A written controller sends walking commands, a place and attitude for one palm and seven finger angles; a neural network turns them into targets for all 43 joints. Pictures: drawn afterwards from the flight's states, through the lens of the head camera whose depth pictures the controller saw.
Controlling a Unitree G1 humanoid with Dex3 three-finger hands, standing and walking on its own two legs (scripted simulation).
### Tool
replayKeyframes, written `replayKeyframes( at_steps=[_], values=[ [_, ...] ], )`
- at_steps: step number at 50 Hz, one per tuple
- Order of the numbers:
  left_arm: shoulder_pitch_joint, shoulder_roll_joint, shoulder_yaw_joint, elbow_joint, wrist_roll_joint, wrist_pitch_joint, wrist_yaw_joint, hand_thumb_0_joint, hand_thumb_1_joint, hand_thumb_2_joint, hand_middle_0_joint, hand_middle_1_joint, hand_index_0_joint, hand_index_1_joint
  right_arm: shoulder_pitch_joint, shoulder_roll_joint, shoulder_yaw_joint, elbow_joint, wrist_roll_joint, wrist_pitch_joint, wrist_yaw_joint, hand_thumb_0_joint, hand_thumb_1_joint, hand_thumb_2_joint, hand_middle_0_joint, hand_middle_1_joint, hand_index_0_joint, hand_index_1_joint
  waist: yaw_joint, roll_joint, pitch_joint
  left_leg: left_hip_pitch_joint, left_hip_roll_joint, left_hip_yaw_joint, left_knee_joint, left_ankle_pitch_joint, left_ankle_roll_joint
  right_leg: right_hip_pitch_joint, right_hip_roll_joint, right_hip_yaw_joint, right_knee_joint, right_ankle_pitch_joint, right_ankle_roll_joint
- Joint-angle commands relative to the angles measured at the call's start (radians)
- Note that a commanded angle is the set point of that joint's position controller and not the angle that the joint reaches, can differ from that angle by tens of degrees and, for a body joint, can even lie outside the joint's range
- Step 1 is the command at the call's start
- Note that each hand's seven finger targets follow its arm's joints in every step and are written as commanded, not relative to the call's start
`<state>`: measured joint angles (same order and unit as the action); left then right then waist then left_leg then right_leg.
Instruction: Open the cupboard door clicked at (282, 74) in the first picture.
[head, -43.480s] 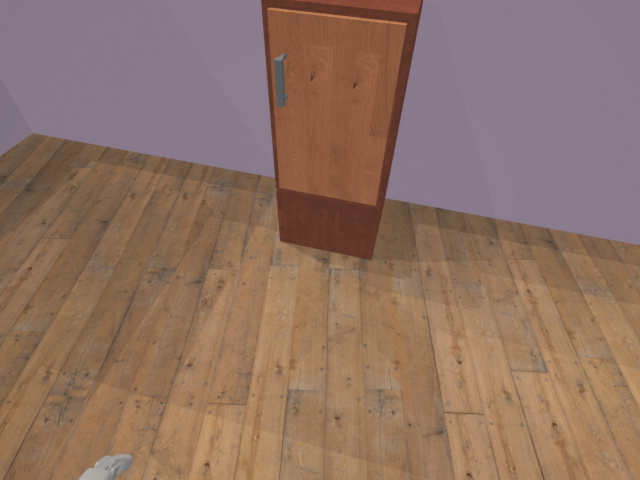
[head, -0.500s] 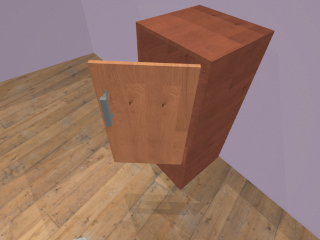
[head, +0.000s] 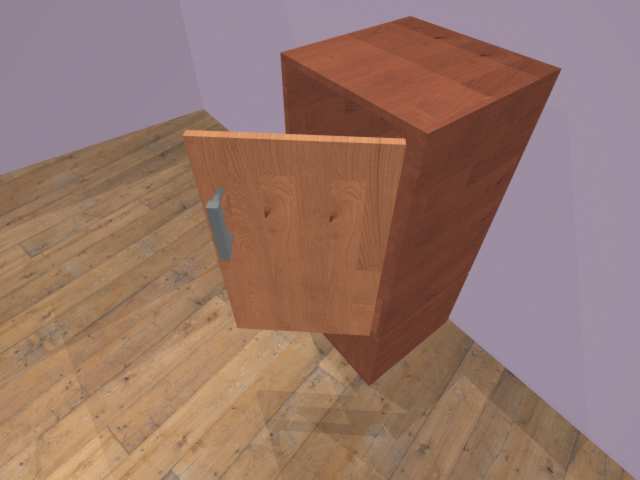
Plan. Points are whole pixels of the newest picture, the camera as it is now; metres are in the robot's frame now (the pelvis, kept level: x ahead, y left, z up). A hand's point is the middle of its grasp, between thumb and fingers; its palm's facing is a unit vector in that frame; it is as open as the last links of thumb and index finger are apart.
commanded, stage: look again from close up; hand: left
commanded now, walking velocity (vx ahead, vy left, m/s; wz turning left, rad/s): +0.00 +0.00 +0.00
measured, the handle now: (222, 224) +0.55 +0.22 -0.03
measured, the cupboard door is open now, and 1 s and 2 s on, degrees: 48 48 48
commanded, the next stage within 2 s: raise the hand with hooked fingers in 0.26 s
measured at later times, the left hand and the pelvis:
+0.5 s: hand out of the picture +0.11 +0.21 -0.10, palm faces +0.25 -0.93 -0.25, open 7.3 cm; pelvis +0.00 +0.01 -0.01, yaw +1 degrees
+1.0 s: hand (159, 442) +0.17 +0.21 -0.04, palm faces +0.13 -0.99 -0.11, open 10.0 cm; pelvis +0.00 +0.00 -0.10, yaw +6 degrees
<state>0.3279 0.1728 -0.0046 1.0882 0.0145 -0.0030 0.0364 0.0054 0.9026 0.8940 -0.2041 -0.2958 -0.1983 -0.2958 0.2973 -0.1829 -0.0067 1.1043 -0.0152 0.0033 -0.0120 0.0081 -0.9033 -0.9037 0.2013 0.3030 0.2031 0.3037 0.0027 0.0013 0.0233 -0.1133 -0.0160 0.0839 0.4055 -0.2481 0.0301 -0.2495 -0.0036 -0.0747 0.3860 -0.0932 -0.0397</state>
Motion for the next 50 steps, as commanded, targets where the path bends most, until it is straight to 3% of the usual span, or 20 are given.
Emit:
replayKeyframes(
  at_steps=[1, 17, 18, 19, 20, 21, 22, 24, 27, 29, 30, 31, 33, 34, 36, 37, 42, 45, 47, 50],
  values=[
    [0.038, 0.100, 0.025, -0.039, 0.000, -0.024, 0.009, 0.000, 0.900, 0.900, -0.200, -0.300, -0.200, -0.300, 0.079, -0.079, -0.012, -0.013, 0.003, -0.014, -0.010, 0.000, -0.900, -0.900, 0.200, 0.300, 0.200, 0.300, -0.008, -0.029, 0.050, -0.134, 0.111, -0.108, -0.119, -0.057, 0.006, 0.059, -0.121, 0.158, -0.103, -0.146, 0.007],
    [0.068, 0.041, 0.022, -0.028, 0.000, -0.019, 0.015, 0.000, 0.900, 0.900, -0.200, -0.300, -0.200, -0.300, 0.151, -0.021, -0.008, 0.007, 0.002, -0.011, -0.018, 0.000, -0.900, -0.900, 0.200, 0.300, 0.200, 0.300, -0.005, -0.014, 0.096, -0.176, 0.109, -0.104, -0.118, -0.085, 0.002, 0.043, -0.110, 0.153, -0.083, -0.147, 0.007],
    [0.116, 0.064, 0.008, 0.010, 0.009, -0.030, 0.044, 0.000, 0.900, 0.900, -0.200, -0.300, -0.200, -0.300, 0.021, -0.058, 0.001, -0.064, 0.002, -0.036, -0.009, 0.000, -0.900, -0.900, 0.200, 0.300, 0.200, 0.300, 0.029, 0.064, 0.120, -0.191, 0.138, -0.045, 0.021, 0.021, -0.020, 0.020, -0.141, 0.125, 0.046, 0.117, 0.006],
    [-0.646, 0.254, 0.080, -1.514, -0.221, -0.253, 0.024, 0.000, 0.877, 0.890, -0.202, -0.315, -0.202, -0.315, -0.025, -0.250, -0.012, -0.462, 0.053, -0.189, -0.059, 0.000, -0.900, -0.900, 0.200, 0.300, 0.200, 0.300, -0.092, 0.257, -0.396, -0.005, 0.018, -0.098, -0.084, 0.022, -0.029, 0.179, -0.038, 0.093, 0.068, -0.043, 0.019],
    [-0.296, 0.207, 0.081, -1.280, -0.143, -0.184, 0.082, 0.000, 0.853, 0.880, -0.203, -0.330, -0.203, -0.330, -0.148, -0.174, 0.022, -0.405, 0.063, -0.285, -0.087, 0.000, -0.900, -0.900, 0.200, 0.300, 0.200, 0.300, -0.016, 0.307, -0.313, -0.067, 0.031, -0.075, -0.105, -0.030, -0.026, 0.137, -0.009, 0.061, 0.112, -0.150, -0.025],
    [-0.237, 0.121, 0.041, -1.157, -0.156, -0.130, 0.130, 0.000, 0.830, 0.870, -0.205, -0.345, -0.205, -0.345, -0.108, -0.179, 0.002, -0.350, 0.067, -0.319, -0.082, 0.000, -0.900, -0.900, 0.200, 0.300, 0.200, 0.300, -0.051, 0.257, -0.205, -0.161, 0.045, -0.088, -0.107, -0.154, -0.041, 0.052, -0.008, 0.025, 0.115, -0.199, -0.006],
    [0.041, -0.078, -0.058, -0.917, -0.156, -0.037, 0.133, 0.000, 0.807, 0.860, -0.207, -0.360, -0.207, -0.360, -0.067, -0.118, 0.004, -0.330, 0.078, -0.325, -0.068, 0.000, -0.900, -0.900, 0.200, 0.300, 0.200, 0.300, -0.044, 0.104, -0.065, -0.237, 0.038, -0.119, -0.100, -0.194, -0.036, -0.024, -0.003, -0.015, 0.105, -0.212, 0.006],
    [-0.047, -0.050, -0.078, -1.128, -0.210, -0.104, 0.090, 0.000, 0.760, 0.840, -0.210, -0.390, -0.210, -0.390, -0.077, -0.179, -0.002, -0.423, 0.092, -0.367, -0.074, 0.000, -0.900, -0.900, 0.200, 0.300, 0.200, 0.300, -0.055, -0.069, 0.020, -0.284, 0.035, -0.144, -0.019, -0.248, -0.018, -0.113, -0.010, 0.004, 0.088, -0.341, 0.031],
    [-0.073, -0.044, -0.050, -0.991, -0.179, -0.244, 0.029, 0.000, 0.690, 0.810, -0.215, -0.435, -0.215, -0.435, -0.064, -0.206, -0.030, -0.496, 0.051, -0.397, -0.056, 0.000, -0.900, -0.900, 0.200, 0.300, 0.200, 0.300, -0.079, -0.314, 0.048, -0.409, -0.003, -0.135, 0.162, -0.271, -0.018, -0.284, -0.017, 0.016, 0.141, -0.512, 0.041],
    [0.092, -0.058, 0.008, -0.868, -0.211, -0.371, -0.060, 0.000, 0.643, 0.790, -0.218, -0.465, -0.218, -0.465, -0.099, -0.201, -0.057, -0.555, 0.034, -0.403, -0.035, 0.000, -0.900, -0.900, 0.200, 0.300, 0.200, 0.300, -0.016, -0.394, 0.005, -0.528, -0.012, -0.098, 0.294, -0.257, -0.026, -0.346, -0.026, 0.037, 0.216, -0.605, 0.036],
    [0.191, -0.034, 0.058, -0.874, -0.234, -0.438, -0.115, 0.000, 0.620, 0.780, -0.220, -0.480, -0.220, -0.480, -0.120, -0.202, -0.068, -0.595, 0.028, -0.399, -0.017, 0.000, -0.900, -0.900, 0.200, 0.300, 0.200, 0.300, 0.019, -0.368, -0.039, -0.565, -0.021, -0.080, 0.339, -0.238, -0.032, -0.333, -0.026, 0.054, 0.248, -0.615, 0.027],
    [0.296, 0.025, 0.137, -0.850, -0.248, -0.492, -0.177, 0.000, 0.597, 0.770, -0.222, -0.495, -0.222, -0.495, -0.128, -0.210, -0.080, -0.630, 0.027, -0.383, 0.012, 0.000, -0.900, -0.900, 0.200, 0.300, 0.200, 0.300, 0.062, -0.234, -0.097, -0.567, -0.036, -0.059, 0.367, -0.184, -0.045, -0.285, -0.026, 0.072, 0.296, -0.545, 0.004],
    [0.288, 0.097, 0.207, -0.891, -0.253, -0.610, -0.289, 0.000, 0.550, 0.750, -0.225, -0.525, -0.225, -0.525, -0.191, -0.213, -0.087, -0.692, 0.016, -0.347, 0.043, 0.000, -0.900, -0.900, 0.200, 0.300, 0.200, 0.300, 0.057, -0.121, -0.168, -0.631, -0.054, -0.046, 0.455, -0.115, -0.050, -0.258, -0.034, 0.084, 0.402, -0.329, -0.011],
    [0.322, 0.135, 0.258, -0.878, -0.234, -0.624, -0.307, 0.000, 0.527, 0.740, -0.227, -0.540, -0.227, -0.540, -0.201, -0.199, -0.091, -0.716, 0.020, -0.325, 0.045, 0.000, -0.900, -0.900, 0.200, 0.300, 0.200, 0.300, 0.078, -0.060, -0.194, -0.668, -0.058, -0.040, 0.470, -0.108, -0.044, -0.257, -0.036, 0.088, 0.439, -0.283, -0.014],
    [0.279, 0.165, 0.254, -0.980, -0.231, -0.593, -0.312, 0.000, 0.480, 0.720, -0.230, -0.570, -0.230, -0.570, -0.229, -0.195, -0.087, -0.781, 0.028, -0.276, 0.048, 0.000, -0.900, -0.900, 0.200, 0.300, 0.200, 0.300, 0.094, 0.075, -0.161, -0.728, -0.062, -0.038, 0.452, -0.226, -0.047, -0.322, -0.038, 0.101, 0.459, -0.436, -0.023],
    [0.214, 0.140, 0.208, -1.065, -0.238, -0.584, -0.305, 0.000, 0.457, 0.710, -0.232, -0.585, -0.232, -0.585, -0.244, -0.198, -0.082, -0.817, 0.039, -0.261, 0.044, 0.000, -0.900, -0.900, 0.200, 0.300, 0.200, 0.300, 0.077, 0.060, -0.155, -0.756, -0.055, -0.040, 0.465, -0.256, -0.034, -0.360, -0.032, 0.117, 0.470, -0.478, -0.018],
    [-0.021, 0.201, 0.251, -1.476, -0.273, -0.680, -0.240, 0.000, 0.340, 0.660, -0.240, -0.660, -0.240, -0.660, -0.129, -0.168, -0.075, -0.813, 0.029, -0.252, 0.007, 0.000, -0.900, -0.900, 0.200, 0.300, 0.200, 0.300, 0.005, 0.116, -0.407, -0.705, -0.011, -0.098, 0.593, -0.080, -0.009, -0.371, -0.010, 0.146, 0.564, -0.255, -0.007],
    [-0.064, 0.147, 0.152, -1.483, -0.277, -0.740, -0.286, 0.000, 0.270, 0.630, -0.245, -0.705, -0.245, -0.705, -0.106, -0.179, -0.058, -0.749, 0.029, -0.280, -0.008, 0.000, -0.900, -0.900, 0.200, 0.300, 0.200, 0.300, -0.072, 0.133, -0.380, -0.685, 0.006, -0.123, 0.656, -0.041, -0.006, -0.490, 0.002, 0.112, 0.592, -0.212, -0.001],
    [-0.109, 0.138, 0.101, -1.408, -0.287, -0.720, -0.363, 0.000, 0.223, 0.610, -0.248, -0.735, -0.248, -0.735, -0.095, -0.202, -0.047, -0.712, 0.031, -0.296, -0.015, 0.000, -0.900, -0.900, 0.200, 0.300, 0.200, 0.300, -0.115, 0.103, -0.350, -0.696, 0.014, -0.138, 0.689, -0.039, 0.000, -0.536, 0.009, 0.089, 0.604, -0.204, 0.005],
    [-0.037, 0.189, 0.148, -1.227, -0.281, -0.583, -0.446, 0.000, 0.153, 0.580, -0.253, -0.780, -0.253, -0.780, -0.091, -0.224, -0.049, -0.706, 0.054, -0.304, -0.030, 0.000, -0.900, -0.900, 0.200, 0.300, 0.200, 0.300, -0.101, 0.000, -0.353, -0.776, 0.013, -0.140, 0.671, -0.118, 0.004, -0.500, 0.005, 0.082, 0.571, -0.288, 0.020]
  ],
)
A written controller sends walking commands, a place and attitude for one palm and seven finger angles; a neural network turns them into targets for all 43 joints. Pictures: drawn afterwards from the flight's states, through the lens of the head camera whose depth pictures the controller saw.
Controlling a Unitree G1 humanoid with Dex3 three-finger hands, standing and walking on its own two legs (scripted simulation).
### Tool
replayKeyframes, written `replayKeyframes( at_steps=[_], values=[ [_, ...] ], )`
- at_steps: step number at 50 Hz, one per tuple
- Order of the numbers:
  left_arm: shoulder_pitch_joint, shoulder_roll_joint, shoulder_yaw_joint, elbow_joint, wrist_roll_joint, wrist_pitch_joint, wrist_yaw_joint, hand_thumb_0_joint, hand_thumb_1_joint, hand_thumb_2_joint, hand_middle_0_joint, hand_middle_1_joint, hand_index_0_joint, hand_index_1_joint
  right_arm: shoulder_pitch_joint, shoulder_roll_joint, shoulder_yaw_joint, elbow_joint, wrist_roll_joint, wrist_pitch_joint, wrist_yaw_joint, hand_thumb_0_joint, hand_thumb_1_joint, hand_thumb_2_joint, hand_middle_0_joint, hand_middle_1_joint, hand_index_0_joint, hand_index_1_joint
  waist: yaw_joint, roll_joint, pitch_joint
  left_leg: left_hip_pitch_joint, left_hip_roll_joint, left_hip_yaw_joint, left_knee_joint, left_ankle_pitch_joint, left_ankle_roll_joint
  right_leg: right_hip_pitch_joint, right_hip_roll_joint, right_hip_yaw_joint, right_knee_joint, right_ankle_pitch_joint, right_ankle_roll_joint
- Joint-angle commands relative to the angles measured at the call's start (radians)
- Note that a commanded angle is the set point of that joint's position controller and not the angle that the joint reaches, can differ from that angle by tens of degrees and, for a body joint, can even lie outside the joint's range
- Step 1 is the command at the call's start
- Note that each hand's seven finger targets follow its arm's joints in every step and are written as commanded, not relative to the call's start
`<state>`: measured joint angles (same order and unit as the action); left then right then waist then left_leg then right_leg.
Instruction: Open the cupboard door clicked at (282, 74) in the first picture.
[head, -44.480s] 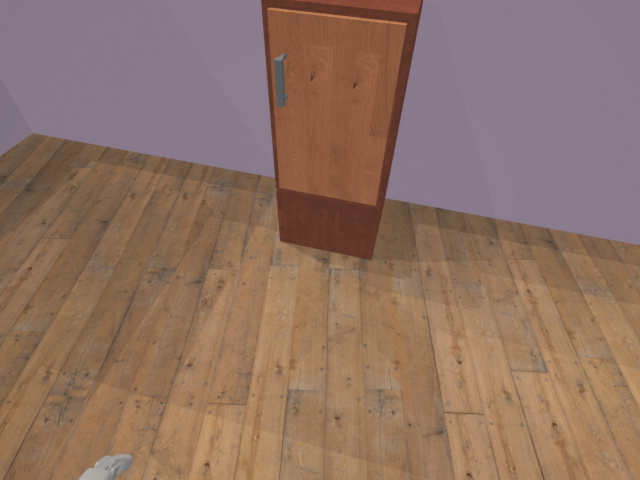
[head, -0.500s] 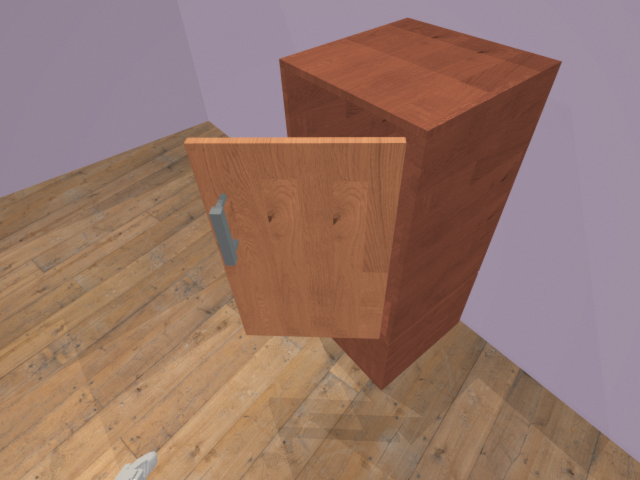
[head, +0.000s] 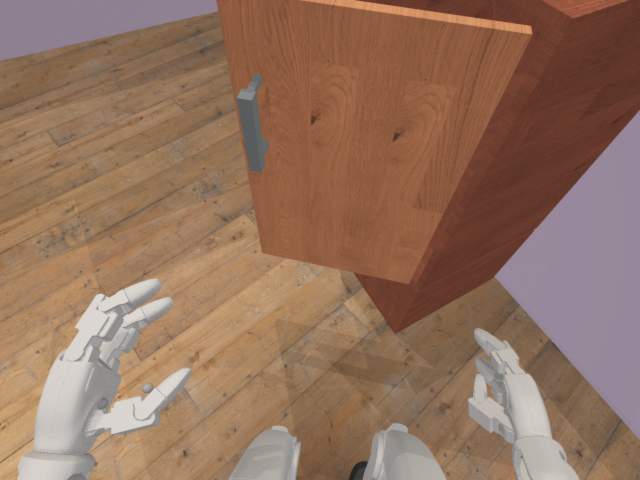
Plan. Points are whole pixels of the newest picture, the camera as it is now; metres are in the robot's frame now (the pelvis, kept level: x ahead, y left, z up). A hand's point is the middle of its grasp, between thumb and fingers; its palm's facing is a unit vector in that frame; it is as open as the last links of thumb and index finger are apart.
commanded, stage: raise the hand with hooked fingers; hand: left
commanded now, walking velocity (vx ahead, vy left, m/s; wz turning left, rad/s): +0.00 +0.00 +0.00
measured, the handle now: (256, 125) +0.57 +0.17 +0.08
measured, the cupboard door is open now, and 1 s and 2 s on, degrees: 48 48 48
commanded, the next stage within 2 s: move the hooked fingers beside the handle in 1.46 s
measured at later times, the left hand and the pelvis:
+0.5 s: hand (146, 324) +0.26 +0.23 +0.05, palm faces -0.14 -0.99 -0.06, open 12.9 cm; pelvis +0.02 +0.02 +0.02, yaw -2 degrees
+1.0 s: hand (92, 252) +0.32 +0.30 +0.09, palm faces -0.06 -1.00 -0.07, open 14.0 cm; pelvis +0.02 +0.03 +0.03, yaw -2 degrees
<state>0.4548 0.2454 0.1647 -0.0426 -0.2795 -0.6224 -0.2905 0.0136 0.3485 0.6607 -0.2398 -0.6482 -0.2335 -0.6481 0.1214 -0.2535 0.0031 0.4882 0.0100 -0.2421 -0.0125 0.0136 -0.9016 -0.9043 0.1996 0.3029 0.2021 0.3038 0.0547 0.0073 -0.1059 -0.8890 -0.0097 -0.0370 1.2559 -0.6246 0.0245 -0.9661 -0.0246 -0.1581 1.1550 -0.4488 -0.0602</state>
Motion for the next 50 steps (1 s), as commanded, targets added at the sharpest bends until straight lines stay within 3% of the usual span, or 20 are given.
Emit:
replayKeyframes(
  at_steps=[1, 5, 6, 8, 9, 10, 11, 12, 16, 20, 21, 24, 26, 31, 36, 39, 41, 42, 45, 50],
  values=[
    [-0.118, 0.145, 0.028, 0.003, 0.003, 0.109, -0.146, 0.000, 0.130, 0.570, -0.255, -0.795, -0.255, -0.795, 0.078, -0.158, -0.058, -0.086, 0.037, -0.048, -0.034, 0.000, -0.900, -0.900, 0.200, 0.300, 0.200, 0.300, -0.120, -0.007, -0.220, -0.010, 0.003, -0.017, -0.190, 0.277, 0.006, 0.241, 0.029, 0.162, -0.195, 0.079, 0.033],
    [-0.033, 0.221, 0.200, -0.104, -0.071, 0.306, -0.148, 0.000, 0.037, 0.530, -0.262, -0.855, -0.262, -0.855, 0.020, -0.136, -0.060, -0.168, 0.056, -0.005, -0.040, 0.000, -0.900, -0.900, 0.200, 0.300, 0.200, 0.300, -0.014, -0.039, -0.417, 0.038, -0.021, 0.003, -0.278, 0.385, -0.002, 0.489, 0.001, 0.160, -0.226, 0.182, 0.047],
    [-0.024, 0.244, 0.259, -0.127, -0.099, 0.320, -0.127, 0.000, 0.013, 0.520, -0.263, -0.870, -0.263, -0.870, 0.009, -0.121, -0.057, -0.174, 0.047, -0.001, -0.041, 0.000, -0.900, -0.900, 0.200, 0.300, 0.200, 0.300, 0.019, -0.026, -0.442, 0.053, -0.020, -0.007, -0.289, 0.440, -0.012, 0.528, 0.010, 0.145, -0.199, 0.250, 0.036],
    [0.011, 0.210, 0.283, -0.199, -0.123, 0.296, -0.065, 0.000, -0.033, 0.500, -0.267, -0.900, -0.267, -0.900, 0.025, -0.087, -0.059, -0.169, 0.043, -0.004, -0.039, 0.000, -0.900, -0.900, 0.200, 0.300, 0.200, 0.300, 0.023, -0.040, -0.445, 0.076, -0.013, -0.007, -0.307, 0.511, -0.019, 0.550, 0.012, 0.128, -0.193, 0.366, 0.036],
    [0.013, 0.168, 0.260, -0.210, -0.127, 0.270, -0.036, 0.000, -0.057, 0.490, -0.268, -0.915, -0.268, -0.915, 0.027, -0.075, -0.058, -0.158, 0.039, -0.009, -0.036, 0.000, -0.900, -0.900, 0.200, 0.300, 0.200, 0.300, 0.014, -0.031, -0.400, 0.071, -0.012, -0.003, -0.313, 0.500, -0.023, 0.523, 0.013, 0.127, -0.198, 0.362, 0.036],
    [-0.008, 0.157, 0.253, -0.197, -0.117, 0.240, -0.008, 0.000, -0.080, 0.480, -0.270, -0.930, -0.270, -0.930, 0.033, -0.075, -0.061, -0.139, 0.037, -0.012, -0.035, 0.000, -0.900, -0.900, 0.200, 0.300, 0.200, 0.300, -0.003, -0.058, -0.344, 0.055, -0.007, -0.005, -0.318, 0.478, -0.026, 0.481, 0.016, 0.119, -0.200, 0.328, 0.035],
    [-0.042, 0.167, 0.247, -0.193, -0.106, 0.205, 0.002, 0.000, -0.103, 0.470, -0.272, -0.945, -0.272, -0.945, 0.031, -0.081, -0.058, -0.130, 0.028, -0.016, -0.035, 0.000, -0.900, -0.900, 0.200, 0.300, 0.200, 0.300, -0.003, -0.027, -0.304, 0.043, -0.006, -0.008, -0.308, 0.488, -0.029, 0.456, 0.019, 0.119, -0.183, 0.326, 0.023],
    [-0.066, 0.155, 0.217, -0.167, -0.078, 0.176, 0.004, 0.000, -0.127, 0.460, -0.273, -0.960, -0.273, -0.960, 0.052, -0.087, -0.060, -0.114, 0.026, -0.018, -0.031, 0.000, -0.900, -0.900, 0.200, 0.300, 0.200, 0.300, -0.031, -0.015, -0.288, 0.058, -0.001, -0.005, -0.306, 0.480, -0.029, 0.402, 0.022, 0.108, -0.176, 0.302, 0.028],
    [-0.175, 0.140, 0.118, -0.023, -0.040, 0.126, -0.069, 0.000, -0.220, 0.420, -0.280, -1.020, -0.280, -1.020, 0.094, -0.139, -0.060, -0.088, 0.026, -0.032, -0.030, 0.000, -0.900, -0.900, 0.200, 0.300, 0.200, 0.300, -0.104, 0.007, -0.177, 0.025, -0.004, -0.007, -0.274, 0.363, -0.018, 0.254, 0.021, 0.109, -0.189, 0.143, 0.032],
    [-0.232, 0.259, 0.190, -0.052, -0.067, 0.146, -0.161, 0.000, -0.313, 0.380, -0.287, -1.080, -0.287, -1.080, 0.116, -0.172, -0.065, -0.108, 0.044, -0.047, -0.045, 0.000, -0.900, -0.900, 0.200, 0.300, 0.200, 0.300, -0.083, 0.054, -0.292, 0.096, -0.007, -0.008, -0.305, 0.364, -0.010, 0.334, 0.012, 0.129, -0.232, 0.126, 0.035],
    [-0.266, 0.308, 0.229, -0.076, -0.081, 0.153, -0.169, 0.000, -0.337, 0.370, -0.288, -1.095, -0.288, -1.095, 0.117, -0.178, -0.061, -0.110, 0.041, -0.046, -0.047, 0.000, -0.900, -0.900, 0.200, 0.300, 0.200, 0.300, -0.072, 0.081, -0.306, 0.115, -0.006, -0.012, -0.307, 0.405, -0.015, 0.356, 0.019, 0.124, -0.219, 0.163, 0.027],
    [-0.249, 0.343, 0.300, -0.139, -0.111, 0.151, -0.149, 0.000, -0.407, 0.340, -0.293, -1.140, -0.293, -1.140, 0.121, -0.162, -0.058, -0.113, 0.039, -0.042, -0.047, 0.000, -0.900, -0.900, 0.200, 0.300, 0.200, 0.300, -0.038, 0.116, -0.366, 0.199, 0.002, -0.020, -0.335, 0.544, -0.030, 0.407, 0.025, 0.101, -0.213, 0.259, 0.027],
    [-0.260, 0.349, 0.335, -0.099, -0.130, 0.155, -0.127, 0.000, -0.453, 0.320, -0.297, -1.170, -0.297, -1.170, 0.127, -0.156, -0.054, -0.107, 0.034, -0.033, -0.044, 0.000, -0.900, -0.900, 0.200, 0.300, 0.200, 0.300, -0.036, 0.105, -0.327, 0.193, 0.003, -0.022, -0.334, 0.572, -0.038, 0.412, 0.036, 0.093, -0.211, 0.292, 0.021],
    [-0.328, 0.272, 0.254, 0.103, -0.106, 0.223, -0.145, 0.000, -0.500, 0.300, -0.300, -1.200, -0.300, -1.200, 0.128, -0.175, -0.043, -0.111, 0.036, -0.003, -0.037, 0.000, -0.900, -0.900, 0.200, 0.300, 0.200, 0.300, -0.077, 0.088, -0.170, 0.150, 0.004, -0.023, -0.363, 0.467, -0.046, 0.317, 0.038, 0.072, -0.234, 0.203, 0.025],
    [-0.485, 0.352, 0.263, 0.139, -0.088, 0.281, -0.221, 0.000, -0.500, 0.300, -0.300, -1.200, -0.300, -1.200, 0.137, -0.196, -0.039, -0.131, 0.041, -0.002, -0.048, 0.000, -0.900, -0.900, 0.200, 0.300, 0.200, 0.300, -0.089, 0.076, -0.224, 0.163, 0.001, -0.020, -0.374, 0.414, -0.030, 0.352, 0.033, 0.093, -0.266, 0.183, 0.025],
    [-0.553, 0.406, 0.323, 0.111, -0.109, 0.248, -0.235, 0.000, -0.500, 0.300, -0.300, -1.200, -0.300, -1.200, 0.141, -0.190, -0.035, -0.124, 0.037, -0.008, -0.055, 0.000, -0.900, -0.900, 0.200, 0.300, 0.200, 0.300, -0.077, 0.055, -0.289, 0.199, 0.005, -0.028, -0.377, 0.464, -0.030, 0.392, 0.038, 0.097, -0.269, 0.218, 0.027],
    [-0.596, 0.467, 0.375, 0.096, -0.117, 0.213, -0.226, 0.000, -0.500, 0.300, -0.300, -1.200, -0.300, -1.200, 0.143, -0.189, -0.033, -0.106, 0.029, -0.015, -0.055, 0.000, -0.900, -0.900, 0.200, 0.300, 0.200, 0.300, -0.062, 0.109, -0.313, 0.226, 0.005, -0.035, -0.371, 0.520, -0.046, 0.394, 0.041, 0.094, -0.249, 0.244, 0.019],
    [-0.604, 0.463, 0.379, 0.099, -0.121, 0.200, -0.226, 0.000, -0.500, 0.300, -0.300, -1.200, -0.300, -1.200, 0.150, -0.182, -0.027, -0.100, 0.027, -0.013, -0.053, 0.000, -0.900, -0.900, 0.200, 0.300, 0.200, 0.300, -0.056, 0.135, -0.331, 0.248, 0.006, -0.035, -0.381, 0.546, -0.052, 0.397, 0.042, 0.094, -0.252, 0.247, 0.019],
    [-0.590, 0.441, 0.372, 0.211, -0.121, 0.204, -0.233, 0.000, -0.500, 0.300, -0.300, -1.200, -0.300, -1.200, 0.153, -0.187, -0.029, -0.085, 0.032, -0.009, -0.052, 0.000, -0.900, -0.900, 0.200, 0.300, 0.200, 0.300, -0.067, 0.107, -0.262, 0.219, 0.010, -0.035, -0.390, 0.510, -0.052, 0.360, 0.040, 0.086, -0.259, 0.214, 0.023],
    [-0.577, 0.422, 0.339, 0.333, -0.113, 0.290, -0.295, 0.000, -0.500, 0.300, -0.300, -1.200, -0.300, -1.200, 0.161, -0.202, -0.032, -0.098, 0.041, 0.004, -0.048, 0.000, -0.900, -0.900, 0.200, 0.300, 0.200, 0.300, -0.064, 0.101, -0.253, 0.205, 0.008, -0.028, -0.415, 0.496, -0.045, 0.369, 0.032, 0.085, -0.283, 0.206, 0.024]
  ],
)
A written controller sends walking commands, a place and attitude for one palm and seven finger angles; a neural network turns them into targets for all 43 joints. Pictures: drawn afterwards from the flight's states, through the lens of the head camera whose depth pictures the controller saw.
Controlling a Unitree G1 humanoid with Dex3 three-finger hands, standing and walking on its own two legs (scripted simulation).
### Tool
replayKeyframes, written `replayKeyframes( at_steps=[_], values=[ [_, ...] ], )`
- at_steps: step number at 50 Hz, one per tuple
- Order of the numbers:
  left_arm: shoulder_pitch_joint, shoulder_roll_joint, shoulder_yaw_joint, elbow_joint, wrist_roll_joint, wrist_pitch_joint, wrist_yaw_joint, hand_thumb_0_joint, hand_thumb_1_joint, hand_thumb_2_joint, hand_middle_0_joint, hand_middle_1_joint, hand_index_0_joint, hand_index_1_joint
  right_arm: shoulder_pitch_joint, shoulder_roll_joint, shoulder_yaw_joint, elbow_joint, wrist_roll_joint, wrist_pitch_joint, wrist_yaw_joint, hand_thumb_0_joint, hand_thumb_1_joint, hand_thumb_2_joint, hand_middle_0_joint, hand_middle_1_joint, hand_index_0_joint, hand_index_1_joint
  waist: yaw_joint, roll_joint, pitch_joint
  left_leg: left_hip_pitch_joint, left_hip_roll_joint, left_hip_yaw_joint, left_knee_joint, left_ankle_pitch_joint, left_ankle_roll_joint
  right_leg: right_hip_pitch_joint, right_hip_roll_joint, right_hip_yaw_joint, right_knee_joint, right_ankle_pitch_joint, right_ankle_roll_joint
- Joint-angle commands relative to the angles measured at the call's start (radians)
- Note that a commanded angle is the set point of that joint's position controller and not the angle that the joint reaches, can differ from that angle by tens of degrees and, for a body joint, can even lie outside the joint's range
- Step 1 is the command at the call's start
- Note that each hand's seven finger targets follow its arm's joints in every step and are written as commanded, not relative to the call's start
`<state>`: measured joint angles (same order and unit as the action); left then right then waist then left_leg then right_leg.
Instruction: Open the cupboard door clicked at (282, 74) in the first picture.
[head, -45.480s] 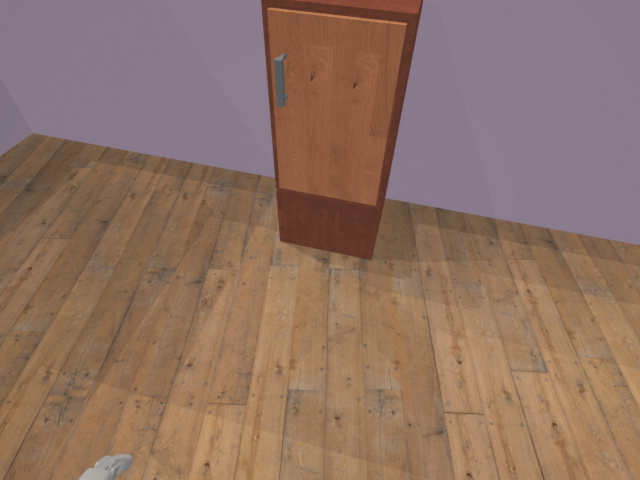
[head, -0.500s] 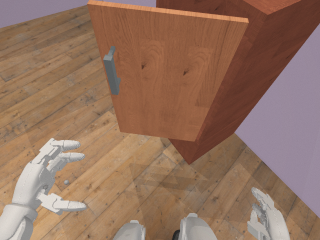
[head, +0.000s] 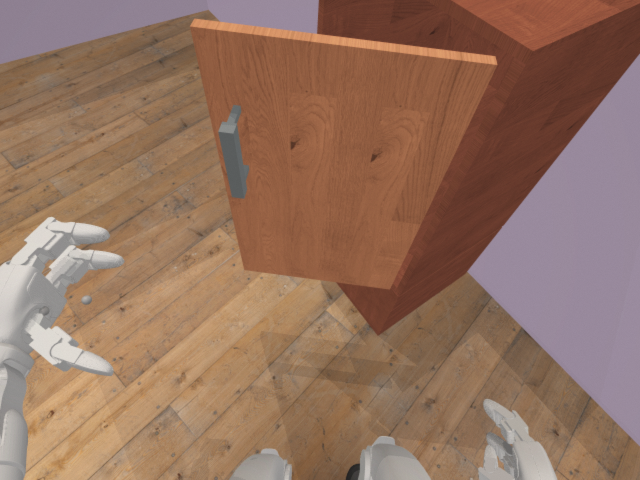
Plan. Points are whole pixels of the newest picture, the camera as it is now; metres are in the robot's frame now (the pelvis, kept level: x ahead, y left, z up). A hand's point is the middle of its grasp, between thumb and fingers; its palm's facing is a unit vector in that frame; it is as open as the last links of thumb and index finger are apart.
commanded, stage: raise the hand with hooked fingers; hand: left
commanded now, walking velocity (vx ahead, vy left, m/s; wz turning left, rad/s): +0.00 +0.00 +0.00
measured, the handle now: (237, 153) +0.54 +0.16 +0.04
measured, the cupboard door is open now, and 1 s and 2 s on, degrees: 48 48 48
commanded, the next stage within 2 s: move the hooked fingers beside the handle in 0.46 s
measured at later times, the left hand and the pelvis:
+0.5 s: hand (99, 309) +0.29 +0.26 +0.05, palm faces -0.05 -1.00 -0.06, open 14.0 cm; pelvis +0.00 -0.01 +0.00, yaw +0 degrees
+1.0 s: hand (130, 260) +0.35 +0.25 +0.05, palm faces -0.07 -1.00 -0.04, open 14.0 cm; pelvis +0.00 -0.02 +0.00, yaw -1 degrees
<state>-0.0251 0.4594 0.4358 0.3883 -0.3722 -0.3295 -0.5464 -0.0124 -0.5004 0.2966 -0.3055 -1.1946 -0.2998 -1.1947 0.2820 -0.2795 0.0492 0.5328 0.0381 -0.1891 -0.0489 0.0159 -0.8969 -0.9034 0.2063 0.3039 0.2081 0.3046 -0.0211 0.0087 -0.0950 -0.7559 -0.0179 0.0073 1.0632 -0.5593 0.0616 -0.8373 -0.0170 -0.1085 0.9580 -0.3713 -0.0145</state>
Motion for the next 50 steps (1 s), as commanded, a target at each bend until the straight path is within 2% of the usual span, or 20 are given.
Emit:
replayKeyframes(
  at_steps=[1, 2, 5, 6, 11, 12, 15, 19, 20, 24, 28, 30, 33, 35, 37, 40, 41, 45, 47, 50],
  values=[
    [-0.088, 0.189, 0.048, -0.106, -0.025, 0.004, -0.051, 0.000, -0.500, 0.300, -0.300, -1.200, -0.300, -1.200, 0.005, -0.177, -0.080, -0.148, 0.015, -0.053, -0.010, 0.000, -0.900, -0.900, 0.200, 0.300, 0.200, 0.300, 0.011, 0.102, -0.276, 0.092, 0.018, -0.078, -0.221, 0.481, -0.085, 0.247, 0.027, 0.035, -0.084, 0.152, -0.024],
    [-0.087, 0.201, 0.056, -0.129, -0.025, 0.003, -0.056, 0.000, -0.500, 0.300, -0.300, -1.200, -0.300, -1.200, 0.015, -0.178, -0.083, -0.149, 0.013, -0.054, -0.006, 0.000, -0.900, -0.900, 0.200, 0.300, 0.200, 0.300, 0.015, 0.094, -0.315, 0.119, 0.022, -0.078, -0.219, 0.522, -0.085, 0.257, 0.029, 0.035, -0.085, 0.178, -0.020],
    [-0.089, 0.227, 0.090, -0.172, -0.035, -0.026, -0.038, 0.000, -0.500, 0.300, -0.300, -1.200, -0.300, -1.200, 0.023, -0.179, -0.089, -0.153, 0.005, -0.057, 0.001, 0.000, -0.900, -0.900, 0.200, 0.300, 0.200, 0.300, 0.011, 0.042, -0.326, 0.101, 0.020, -0.074, -0.205, 0.523, -0.080, 0.266, 0.034, 0.041, -0.084, 0.199, -0.015],
    [-0.115, 0.246, 0.106, -0.181, -0.041, -0.044, -0.028, 0.000, -0.500, 0.300, -0.300, -1.200, -0.300, -1.200, 0.023, -0.179, -0.087, -0.148, 0.001, -0.059, 0.001, 0.000, -0.900, -0.900, 0.200, 0.300, 0.200, 0.300, 0.013, 0.050, -0.299, 0.088, 0.018, -0.077, -0.203, 0.518, -0.086, 0.257, 0.037, 0.038, -0.078, 0.193, -0.022],
    [-0.137, 0.271, 0.138, -0.190, -0.031, -0.104, 0.011, 0.000, -0.500, 0.300, -0.300, -1.200, -0.300, -1.200, 0.029, -0.176, -0.088, -0.133, -0.006, -0.059, 0.003, 0.000, -0.900, -0.900, 0.200, 0.300, 0.200, 0.300, 0.017, 0.114, -0.306, 0.105, 0.021, -0.078, -0.205, 0.509, -0.095, 0.235, 0.033, 0.040, -0.063, 0.162, -0.025],
    [-0.127, 0.254, 0.124, -0.192, -0.027, -0.105, 0.008, 0.000, -0.500, 0.300, -0.300, -1.200, -0.300, -1.200, 0.030, -0.170, -0.088, -0.133, -0.003, -0.058, 0.004, 0.000, -0.900, -0.900, 0.200, 0.300, 0.200, 0.300, 0.018, 0.137, -0.317, 0.122, 0.020, -0.076, -0.210, 0.519, -0.097, 0.241, 0.031, 0.041, -0.067, 0.163, -0.023],
    [-0.097, 0.220, 0.082, -0.159, -0.018, -0.079, -0.009, 0.000, -0.500, 0.300, -0.300, -1.200, -0.300, -1.200, 0.023, -0.171, -0.087, -0.138, 0.004, -0.054, 0.002, 0.000, -0.900, -0.900, 0.200, 0.300, 0.200, 0.300, 0.008, 0.127, -0.294, 0.106, 0.020, -0.069, -0.212, 0.486, -0.086, 0.237, 0.027, 0.044, -0.082, 0.156, -0.018],
    [-0.121, 0.236, 0.088, -0.162, -0.021, -0.052, -0.025, 0.000, -0.500, 0.300, -0.300, -1.200, -0.300, -1.200, 0.015, -0.173, -0.083, -0.143, 0.004, -0.052, -0.003, 0.000, -0.900, -0.900, 0.200, 0.300, 0.200, 0.300, 0.005, 0.108, -0.283, 0.090, 0.017, -0.071, -0.217, 0.440, -0.079, 0.245, 0.027, 0.045, -0.092, 0.142, -0.019],
    [-0.126, 0.235, 0.091, -0.173, -0.025, -0.056, -0.024, 0.000, -0.500, 0.300, -0.300, -1.200, -0.300, -1.200, 0.011, -0.172, -0.084, -0.144, 0.004, -0.054, -0.005, 0.000, -0.900, -0.900, 0.200, 0.300, 0.200, 0.300, 0.003, 0.078, -0.293, 0.081, 0.015, -0.071, -0.215, 0.424, -0.073, 0.258, 0.027, 0.046, -0.093, 0.142, -0.017],
    [-0.140, 0.245, 0.114, -0.167, -0.039, -0.080, -0.016, 0.000, -0.500, 0.300, -0.300, -1.200, -0.300, -1.200, 0.008, -0.168, -0.079, -0.140, 0.003, -0.057, -0.009, 0.000, -0.900, -0.900, 0.200, 0.300, 0.200, 0.300, 0.007, 0.073, -0.298, 0.069, 0.012, -0.066, -0.207, 0.408, -0.072, 0.270, 0.028, 0.052, -0.088, 0.145, -0.019],
    [-0.144, 0.228, 0.098, -0.148, -0.036, -0.082, -0.023, 0.000, -0.500, 0.300, -0.300, -1.200, -0.300, -1.200, 0.008, -0.165, -0.078, -0.136, 0.001, -0.057, -0.010, 0.000, -0.900, -0.900, 0.200, 0.300, 0.200, 0.300, 0.005, 0.073, -0.305, 0.065, 0.011, -0.060, -0.195, 0.425, -0.069, 0.277, 0.026, 0.058, -0.084, 0.171, -0.018],
    [-0.186, 0.212, 0.066, -0.144, -0.026, -0.076, -0.031, 0.000, -0.500, 0.300, -0.300, -1.200, -0.300, -1.200, 0.008, -0.166, -0.077, -0.129, 0.004, -0.057, -0.013, 0.000, -0.900, -0.900, 0.200, 0.300, 0.200, 0.300, -0.010, 0.089, -0.294, 0.062, 0.012, -0.058, -0.190, 0.416, -0.066, 0.258, 0.023, 0.059, -0.084, 0.170, -0.015],
    [-0.274, 0.252, 0.084, -0.087, -0.017, -0.064, -0.035, 0.000, -0.500, 0.300, -0.300, -1.200, -0.300, -1.200, 0.019, -0.172, -0.077, -0.110, 0.004, -0.051, -0.024, 0.000, -0.900, -0.900, 0.200, 0.300, 0.200, 0.300, -0.025, 0.063, -0.274, 0.031, 0.013, -0.054, -0.176, 0.370, -0.057, 0.246, 0.023, 0.069, -0.087, 0.149, -0.015],
    [-0.290, 0.255, 0.085, -0.073, -0.015, -0.063, -0.036, 0.000, -0.500, 0.300, -0.300, -1.200, -0.300, -1.200, 0.019, -0.170, -0.074, -0.111, 0.004, -0.051, -0.027, 0.000, -0.900, -0.900, 0.200, 0.300, 0.200, 0.300, -0.018, 0.074, -0.291, 0.021, 0.010, -0.050, -0.177, 0.353, -0.055, 0.254, 0.020, 0.074, -0.087, 0.135, -0.015],
    [-0.355, 0.298, 0.112, -0.061, -0.012, -0.073, -0.035, 0.000, -0.500, 0.300, -0.300, -1.200, -0.300, -1.200, 0.023, -0.173, -0.072, -0.100, 0.002, -0.045, -0.030, 0.000, -0.900, -0.900, 0.200, 0.300, 0.200, 0.300, -0.018, 0.070, -0.320, 0.017, 0.012, -0.049, -0.169, 0.357, -0.053, 0.275, 0.020, 0.083, -0.082, 0.143, -0.016],
    [-0.381, 0.284, 0.091, -0.050, -0.006, -0.075, -0.034, 0.000, -0.500, 0.300, -0.300, -1.200, -0.300, -1.200, 0.021, -0.167, -0.071, -0.104, 0.003, -0.044, -0.031, 0.000, -0.900, -0.900, 0.200, 0.300, 0.200, 0.300, -0.013, 0.106, -0.340, 0.026, 0.012, -0.044, -0.171, 0.368, -0.054, 0.273, 0.017, 0.084, -0.079, 0.152, -0.016],
    [-0.407, 0.306, 0.100, -0.033, -0.003, -0.075, -0.032, 0.000, -0.500, 0.300, -0.300, -1.200, -0.300, -1.200, 0.029, -0.173, -0.070, -0.098, 0.002, -0.040, -0.032, 0.000, -0.900, -0.900, 0.200, 0.300, 0.200, 0.300, -0.016, 0.098, -0.338, 0.021, 0.015, -0.049, -0.167, 0.378, -0.055, 0.270, 0.022, 0.082, -0.071, 0.156, -0.021],
    [-0.438, 0.295, 0.088, 0.046, 0.013, -0.056, -0.027, 0.000, -0.500, 0.300, -0.300, -1.200, -0.300, -1.200, 0.044, -0.174, -0.071, -0.096, 0.005, -0.026, -0.028, 0.000, -0.900, -0.900, 0.200, 0.300, 0.200, 0.300, -0.020, 0.077, -0.338, -0.004, 0.014, -0.045, -0.174, 0.366, -0.052, 0.268, 0.017, 0.084, -0.074, 0.158, -0.014],
    [-0.454, 0.327, 0.107, 0.072, 0.022, -0.047, -0.028, 0.000, -0.500, 0.300, -0.300, -1.200, -0.300, -1.200, 0.057, -0.179, -0.071, -0.096, 0.004, -0.015, -0.025, 0.000, -0.900, -0.900, 0.200, 0.300, 0.200, 0.300, -0.015, 0.073, -0.364, -0.006, 0.016, -0.039, -0.170, 0.390, -0.051, 0.286, 0.020, 0.087, -0.068, 0.187, -0.016],
    [-0.503, 0.308, 0.084, 0.080, 0.030, -0.048, -0.018, 0.000, -0.500, 0.300, -0.300, -1.200, -0.300, -1.200, 0.063, -0.176, -0.073, -0.096, 0.004, -0.004, -0.022, 0.000, -0.900, -0.900, 0.200, 0.300, 0.200, 0.300, -0.023, 0.090, -0.368, -0.005, 0.015, -0.037, -0.173, 0.376, -0.050, 0.271, 0.018, 0.092, -0.073, 0.178, -0.013]
  ],
)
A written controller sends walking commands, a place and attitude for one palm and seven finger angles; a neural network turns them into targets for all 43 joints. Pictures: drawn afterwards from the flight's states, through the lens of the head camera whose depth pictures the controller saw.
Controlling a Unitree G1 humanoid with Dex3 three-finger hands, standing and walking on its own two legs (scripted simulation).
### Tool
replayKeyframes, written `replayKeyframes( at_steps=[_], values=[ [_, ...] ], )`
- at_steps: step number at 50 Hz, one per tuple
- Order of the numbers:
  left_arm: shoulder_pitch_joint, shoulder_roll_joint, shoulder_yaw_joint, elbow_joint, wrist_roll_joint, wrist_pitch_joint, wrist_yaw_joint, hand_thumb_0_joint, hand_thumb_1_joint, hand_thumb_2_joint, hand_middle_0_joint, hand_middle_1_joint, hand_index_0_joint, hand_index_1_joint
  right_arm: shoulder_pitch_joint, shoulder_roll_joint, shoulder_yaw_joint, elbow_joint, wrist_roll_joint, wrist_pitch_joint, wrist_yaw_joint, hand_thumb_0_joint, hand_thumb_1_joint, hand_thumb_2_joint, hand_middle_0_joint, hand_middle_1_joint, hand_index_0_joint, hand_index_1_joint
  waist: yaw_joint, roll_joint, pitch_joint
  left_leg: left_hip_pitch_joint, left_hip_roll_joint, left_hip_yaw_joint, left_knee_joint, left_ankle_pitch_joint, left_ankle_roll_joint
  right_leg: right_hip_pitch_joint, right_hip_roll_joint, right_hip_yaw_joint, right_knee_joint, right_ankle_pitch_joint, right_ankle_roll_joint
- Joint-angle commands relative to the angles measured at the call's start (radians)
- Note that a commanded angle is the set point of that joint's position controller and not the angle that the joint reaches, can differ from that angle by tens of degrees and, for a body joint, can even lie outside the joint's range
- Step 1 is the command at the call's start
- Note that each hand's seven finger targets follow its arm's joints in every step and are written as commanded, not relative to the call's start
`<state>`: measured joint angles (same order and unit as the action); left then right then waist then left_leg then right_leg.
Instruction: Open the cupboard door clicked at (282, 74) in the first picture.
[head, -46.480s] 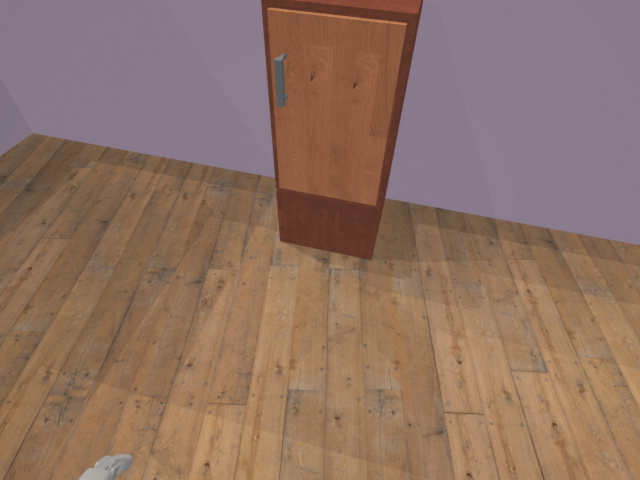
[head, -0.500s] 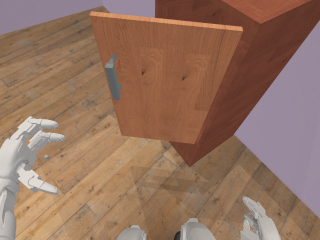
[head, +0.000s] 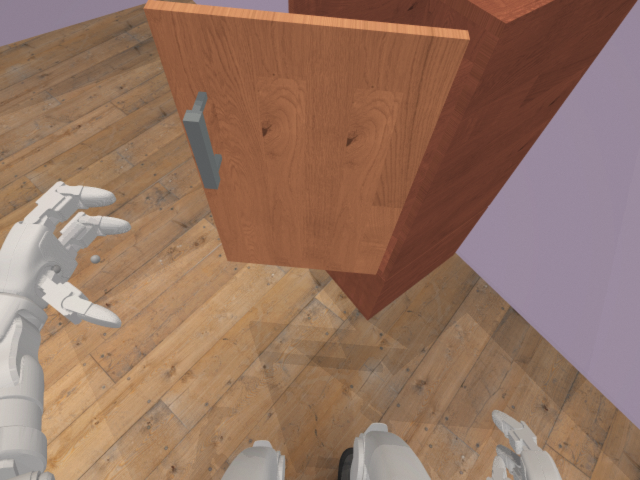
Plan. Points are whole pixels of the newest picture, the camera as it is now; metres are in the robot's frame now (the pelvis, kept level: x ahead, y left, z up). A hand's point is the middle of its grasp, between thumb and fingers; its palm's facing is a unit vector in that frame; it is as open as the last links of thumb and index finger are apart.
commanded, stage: move the hooked fingers beside the handle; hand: left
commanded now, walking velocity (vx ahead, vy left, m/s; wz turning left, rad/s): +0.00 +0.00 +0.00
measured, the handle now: (206, 143) +0.55 +0.18 +0.05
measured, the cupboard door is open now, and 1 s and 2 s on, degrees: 48 48 48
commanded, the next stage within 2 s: slide the fingers in behind the handle in 1.96 s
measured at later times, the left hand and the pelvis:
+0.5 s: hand (126, 209) +0.42 +0.26 +0.05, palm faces -0.09 -1.00 -0.01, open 14.0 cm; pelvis +0.00 +0.01 +0.00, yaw -1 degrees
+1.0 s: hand (146, 172) +0.49 +0.25 +0.05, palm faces -0.08 -1.00 -0.01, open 14.0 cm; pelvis +0.00 +0.02 -0.01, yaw -2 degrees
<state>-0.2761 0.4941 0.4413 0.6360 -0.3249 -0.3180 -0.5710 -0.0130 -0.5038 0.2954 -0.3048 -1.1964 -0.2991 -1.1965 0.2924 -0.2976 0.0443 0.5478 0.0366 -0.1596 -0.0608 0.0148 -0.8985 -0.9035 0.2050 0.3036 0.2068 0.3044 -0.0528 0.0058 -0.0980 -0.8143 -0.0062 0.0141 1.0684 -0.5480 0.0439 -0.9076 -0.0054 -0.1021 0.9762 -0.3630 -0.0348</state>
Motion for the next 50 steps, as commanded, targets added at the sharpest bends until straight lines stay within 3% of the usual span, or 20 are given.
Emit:
replayKeyframes(
  at_steps=[1, 7, 12, 13, 14, 16, 18, 24, 25, 28, 31, 33, 36, 38, 41, 42, 44, 46, 47, 50],
  values=[
    [-0.266, 0.291, 0.089, -0.171, -0.021, -0.067, 0.009, 0.000, -0.500, 0.300, -0.300, -1.200, -0.300, -1.200, 0.059, -0.162, -0.068, -0.111, 0.003, -0.030, -0.008, 0.000, -0.900, -0.900, 0.200, 0.300, 0.200, 0.300, 0.010, 0.081, -0.369, 0.051, 0.005, -0.048, -0.175, 0.382, -0.034, 0.352, 0.011, 0.083, -0.084, 0.182, 0.001],
    [-0.321, 0.341, 0.138, -0.088, -0.004, -0.095, 0.024, 0.000, -0.500, 0.300, -0.300, -1.200, -0.300, -1.200, 0.087, -0.164, -0.069, -0.095, 0.000, 0.001, -0.004, 0.000, -0.900, -0.900, 0.200, 0.300, 0.200, 0.300, 0.002, 0.045, -0.382, 0.018, 0.007, -0.035, -0.169, 0.365, -0.025, 0.373, 0.016, 0.097, -0.084, 0.195, 0.007],
    [-0.434, 0.304, 0.072, -0.050, 0.015, -0.105, 0.008, 0.000, -0.500, 0.300, -0.300, -1.200, -0.300, -1.200, 0.101, -0.165, -0.070, -0.083, 0.002, 0.019, -0.005, 0.000, -0.900, -0.900, 0.200, 0.300, 0.200, 0.300, -0.022, 0.100, -0.391, 0.053, 0.010, -0.035, -0.166, 0.380, -0.024, 0.325, 0.018, 0.094, -0.082, 0.199, 0.007],
    [-0.432, 0.341, 0.104, -0.025, 0.021, -0.105, 0.010, 0.000, -0.500, 0.300, -0.300, -1.200, -0.300, -1.200, 0.110, -0.171, -0.073, -0.079, 0.000, 0.024, -0.006, 0.000, -0.900, -0.900, 0.200, 0.300, 0.200, 0.300, -0.011, 0.097, -0.393, 0.051, 0.012, -0.043, -0.168, 0.390, -0.028, 0.323, 0.017, 0.090, -0.077, 0.198, 0.006],
    [-0.467, 0.309, 0.066, -0.019, 0.026, -0.105, 0.007, 0.000, -0.500, 0.300, -0.300, -1.200, -0.300, -1.200, 0.109, -0.167, -0.070, -0.077, 0.000, 0.026, -0.005, 0.000, -0.900, -0.900, 0.200, 0.300, 0.200, 0.300, -0.025, 0.120, -0.386, 0.059, 0.011, -0.043, -0.166, 0.387, -0.029, 0.301, 0.017, 0.088, -0.075, 0.192, 0.007],
    [-0.518, 0.318, 0.064, -0.013, 0.025, -0.114, 0.008, 0.000, -0.500, 0.300, -0.300, -1.200, -0.300, -1.200, 0.119, -0.170, -0.073, -0.070, 0.000, 0.032, -0.007, 0.000, -0.900, -0.900, 0.200, 0.300, 0.200, 0.300, -0.028, 0.115, -0.396, 0.074, 0.013, -0.052, -0.159, 0.424, -0.032, 0.288, 0.021, 0.082, -0.068, 0.204, 0.002],
    [-0.533, 0.304, 0.053, 0.003, 0.035, -0.116, 0.012, 0.000, -0.500, 0.300, -0.300, -1.200, -0.300, -1.200, 0.128, -0.169, -0.075, -0.061, -0.002, 0.041, -0.003, 0.000, -0.900, -0.900, 0.200, 0.300, 0.200, 0.300, -0.028, 0.147, -0.420, 0.116, 0.018, -0.057, -0.158, 0.466, -0.042, 0.264, 0.019, 0.076, -0.065, 0.212, 0.005],
    [-0.577, 0.335, 0.076, 0.089, 0.064, -0.109, 0.055, 0.000, -0.500, 0.300, -0.300, -1.200, -0.300, -1.200, 0.155, -0.174, -0.076, -0.051, -0.007, 0.074, 0.005, 0.000, -0.900, -0.900, 0.200, 0.300, 0.200, 0.300, -0.027, 0.092, -0.431, 0.099, 0.022, -0.067, -0.149, 0.505, -0.046, 0.261, 0.021, 0.068, -0.053, 0.233, 0.008],
    [-0.600, 0.310, 0.049, 0.089, 0.073, -0.109, 0.061, 0.000, -0.500, 0.300, -0.300, -1.200, -0.300, -1.200, 0.152, -0.171, -0.076, -0.053, -0.006, 0.078, 0.007, 0.000, -0.900, -0.900, 0.200, 0.300, 0.200, 0.300, -0.037, 0.107, -0.418, 0.100, 0.022, -0.065, -0.150, 0.492, -0.045, 0.242, 0.020, 0.067, -0.056, 0.221, 0.010],
    [-0.591, 0.369, 0.101, 0.112, 0.085, -0.117, 0.078, 0.000, -0.500, 0.300, -0.300, -1.200, -0.300, -1.200, 0.169, -0.176, -0.078, -0.054, -0.011, 0.097, 0.012, 0.000, -0.900, -0.900, 0.200, 0.300, 0.200, 0.300, -0.020, 0.115, -0.456, 0.120, 0.026, -0.065, -0.141, 0.560, -0.053, 0.258, 0.024, 0.068, -0.047, 0.256, 0.007],
    [-0.700, 0.336, 0.058, 0.109, 0.089, -0.136, 0.083, 0.000, -0.500, 0.300, -0.300, -1.200, -0.300, -1.200, 0.171, -0.169, -0.071, -0.051, -0.014, 0.108, 0.012, 0.000, -0.900, -0.900, 0.200, 0.300, 0.200, 0.300, -0.049, 0.116, -0.446, 0.104, 0.024, -0.068, -0.130, 0.558, -0.047, 0.249, 0.028, 0.069, -0.040, 0.269, 0.006],
    [-0.708, 0.369, 0.080, 0.143, 0.100, -0.139, 0.083, 0.000, -0.500, 0.300, -0.300, -1.200, -0.300, -1.200, 0.179, -0.176, -0.072, -0.041, -0.016, 0.120, 0.015, 0.000, -0.900, -0.900, 0.200, 0.300, 0.200, 0.300, -0.046, 0.144, -0.461, 0.117, 0.028, -0.068, -0.130, 0.541, -0.052, 0.233, 0.028, 0.071, -0.043, 0.247, 0.008],
    [-0.781, 0.351, 0.052, 0.197, 0.105, -0.144, 0.078, 0.000, -0.500, 0.300, -0.300, -1.200, -0.300, -1.200, 0.189, -0.176, -0.067, -0.033, -0.017, 0.131, 0.010, 0.000, -0.900, -0.900, 0.200, 0.300, 0.200, 0.300, -0.075, 0.104, -0.431, 0.090, 0.026, -0.074, -0.123, 0.505, -0.042, 0.213, 0.032, 0.065, -0.040, 0.231, 0.006],
    [-0.810, 0.384, 0.064, 0.207, 0.118, -0.148, 0.074, 0.000, -0.500, 0.300, -0.300, -1.200, -0.300, -1.200, 0.200, -0.182, -0.067, -0.021, -0.020, 0.141, 0.010, 0.000, -0.900, -0.900, 0.200, 0.300, 0.200, 0.300, -0.072, 0.138, -0.460, 0.115, 0.029, -0.082, -0.123, 0.525, -0.048, 0.204, 0.030, 0.066, -0.039, 0.232, 0.008],
    [-0.825, 0.344, 0.028, 0.189, 0.114, -0.153, 0.067, 0.000, -0.500, 0.300, -0.300, -1.200, -0.300, -1.200, 0.212, -0.180, -0.071, -0.022, -0.023, 0.150, 0.015, 0.000, -0.900, -0.900, 0.200, 0.300, 0.200, 0.300, -0.081, 0.180, -0.509, 0.187, 0.034, -0.091, -0.106, 0.623, -0.061, 0.166, 0.034, 0.060, -0.033, 0.250, 0.005],
    [-0.848, 0.380, 0.053, 0.199, 0.119, -0.152, 0.068, 0.000, -0.500, 0.300, -0.300, -1.200, -0.300, -1.200, 0.222, -0.186, -0.071, -0.005, -0.027, 0.156, 0.015, 0.000, -0.900, -0.900, 0.200, 0.300, 0.200, 0.300, -0.080, 0.188, -0.520, 0.202, 0.040, -0.097, -0.104, 0.636, -0.067, 0.155, 0.034, 0.059, -0.034, 0.248, 0.007],
    [-0.833, 0.396, 0.071, 0.267, 0.121, -0.139, 0.073, 0.000, -0.500, 0.300, -0.300, -1.200, -0.300, -1.200, 0.224, -0.187, -0.067, -0.004, -0.025, 0.169, 0.016, 0.000, -0.900, -0.900, 0.200, 0.300, 0.200, 0.300, -0.085, 0.131, -0.474, 0.134, 0.035, -0.092, -0.107, 0.567, -0.055, 0.172, 0.034, 0.058, -0.039, 0.234, 0.009],
    [-0.890, 0.372, 0.043, 0.290, 0.125, -0.133, 0.081, 0.000, -0.500, 0.300, -0.300, -1.200, -0.300, -1.200, 0.222, -0.182, -0.061, -0.010, -0.025, 0.174, 0.013, 0.000, -0.900, -0.900, 0.200, 0.300, 0.200, 0.300, -0.104, 0.125, -0.428, 0.086, 0.030, -0.092, -0.109, 0.518, -0.046, 0.163, 0.036, 0.055, -0.035, 0.222, 0.005],
    [-0.907, 0.396, 0.051, 0.313, 0.139, -0.127, 0.086, 0.000, -0.500, 0.300, -0.300, -1.200, -0.300, -1.200, 0.231, -0.189, -0.061, -0.003, -0.026, 0.178, 0.013, 0.000, -0.900, -0.900, 0.200, 0.300, 0.200, 0.300, -0.109, 0.119, -0.427, 0.083, 0.033, -0.091, -0.110, 0.498, -0.044, 0.153, 0.036, 0.059, -0.040, 0.209, 0.010],
    [-0.961, 0.412, 0.039, 0.309, 0.167, -0.133, 0.110, 0.000, -0.500, 0.300, -0.300, -1.200, -0.300, -1.200, 0.239, -0.191, -0.057, -0.007, -0.033, 0.186, 0.015, 0.000, -0.900, -0.900, 0.200, 0.300, 0.200, 0.300, -0.121, 0.164, -0.442, 0.080, 0.029, -0.096, -0.101, 0.479, -0.045, 0.127, 0.032, 0.061, -0.032, 0.192, 0.010]
  ],
)
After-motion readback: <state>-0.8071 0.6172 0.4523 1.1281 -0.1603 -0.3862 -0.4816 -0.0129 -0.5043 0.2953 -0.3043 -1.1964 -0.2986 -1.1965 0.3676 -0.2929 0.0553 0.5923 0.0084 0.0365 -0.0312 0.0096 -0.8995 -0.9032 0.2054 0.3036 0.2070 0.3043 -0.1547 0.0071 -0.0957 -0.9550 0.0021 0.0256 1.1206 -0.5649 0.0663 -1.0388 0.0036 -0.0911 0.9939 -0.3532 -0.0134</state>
